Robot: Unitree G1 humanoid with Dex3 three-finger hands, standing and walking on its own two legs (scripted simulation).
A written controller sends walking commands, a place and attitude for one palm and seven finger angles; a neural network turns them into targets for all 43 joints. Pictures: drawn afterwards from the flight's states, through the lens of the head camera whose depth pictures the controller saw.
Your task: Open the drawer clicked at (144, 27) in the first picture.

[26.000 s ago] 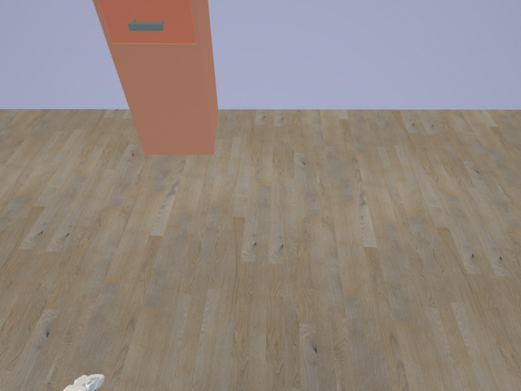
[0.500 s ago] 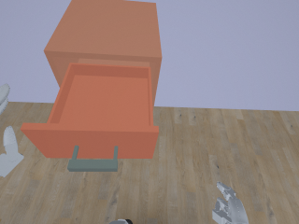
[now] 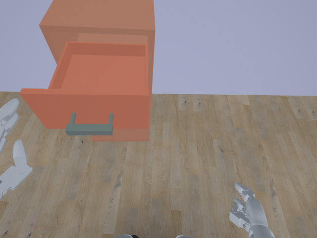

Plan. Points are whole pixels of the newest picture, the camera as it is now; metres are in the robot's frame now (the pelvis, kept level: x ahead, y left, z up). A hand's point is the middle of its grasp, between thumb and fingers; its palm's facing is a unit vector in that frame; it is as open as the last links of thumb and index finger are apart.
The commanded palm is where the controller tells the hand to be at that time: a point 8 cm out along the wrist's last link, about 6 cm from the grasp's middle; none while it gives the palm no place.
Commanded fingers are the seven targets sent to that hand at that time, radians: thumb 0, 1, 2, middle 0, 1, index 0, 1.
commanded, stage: stop stepping back and stand still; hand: left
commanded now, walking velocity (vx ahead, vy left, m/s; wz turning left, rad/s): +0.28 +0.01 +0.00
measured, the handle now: (91, 123) +0.42 +0.23 -0.04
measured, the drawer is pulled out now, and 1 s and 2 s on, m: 0.29 0.29 0.29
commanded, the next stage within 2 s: let the arm hang, fingers relaxed in 0.66 s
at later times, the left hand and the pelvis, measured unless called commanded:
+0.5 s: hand out of the picture +0.07 +0.21 +0.16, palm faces +0.39 -0.79 -0.48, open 7.4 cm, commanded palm +0.01 +0.26 +0.18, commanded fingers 0.00 0.90 0.90 -0.20 -0.30 -0.20 -0.30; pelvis -0.10 -0.03 +0.00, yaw +4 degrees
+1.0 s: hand out of the picture -0.01 +0.15 -0.14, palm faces +0.09 -0.98 -0.20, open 7.4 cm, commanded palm none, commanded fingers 0.00 0.90 0.90 -0.20 -0.30 -0.20 -0.30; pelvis -0.10 -0.03 -0.01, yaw +6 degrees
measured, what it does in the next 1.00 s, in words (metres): walks backwards: left foot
